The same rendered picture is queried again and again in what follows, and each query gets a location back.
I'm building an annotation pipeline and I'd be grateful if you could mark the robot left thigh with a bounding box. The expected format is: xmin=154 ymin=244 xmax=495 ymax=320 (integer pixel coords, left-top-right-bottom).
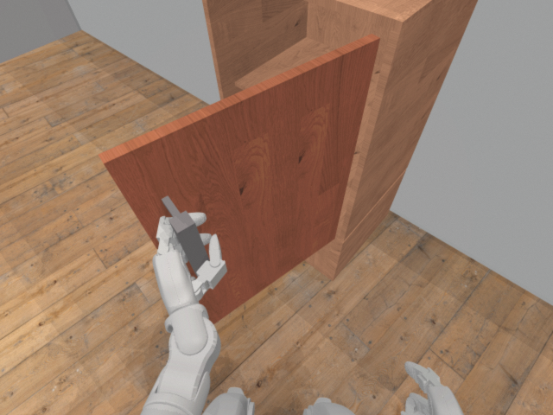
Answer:
xmin=202 ymin=393 xmax=255 ymax=415

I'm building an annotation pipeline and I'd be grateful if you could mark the cupboard door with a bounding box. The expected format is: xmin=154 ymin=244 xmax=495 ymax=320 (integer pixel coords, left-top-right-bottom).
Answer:
xmin=99 ymin=34 xmax=380 ymax=324

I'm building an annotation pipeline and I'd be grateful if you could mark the handle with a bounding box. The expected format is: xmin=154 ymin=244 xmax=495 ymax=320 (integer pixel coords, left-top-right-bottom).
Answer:
xmin=162 ymin=196 xmax=210 ymax=277

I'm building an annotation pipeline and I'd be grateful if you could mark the right robot hand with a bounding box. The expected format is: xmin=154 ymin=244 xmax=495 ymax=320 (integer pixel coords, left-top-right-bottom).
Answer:
xmin=401 ymin=361 xmax=464 ymax=415

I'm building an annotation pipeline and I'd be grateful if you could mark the left robot hand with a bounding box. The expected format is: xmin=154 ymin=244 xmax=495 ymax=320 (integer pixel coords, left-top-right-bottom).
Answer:
xmin=152 ymin=213 xmax=227 ymax=315

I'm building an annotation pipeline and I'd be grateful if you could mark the left robot forearm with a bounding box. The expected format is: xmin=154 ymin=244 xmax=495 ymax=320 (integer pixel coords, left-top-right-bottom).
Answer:
xmin=140 ymin=303 xmax=221 ymax=415

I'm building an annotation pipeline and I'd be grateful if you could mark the right robot shin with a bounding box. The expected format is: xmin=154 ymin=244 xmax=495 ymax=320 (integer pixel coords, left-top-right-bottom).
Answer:
xmin=313 ymin=398 xmax=332 ymax=406

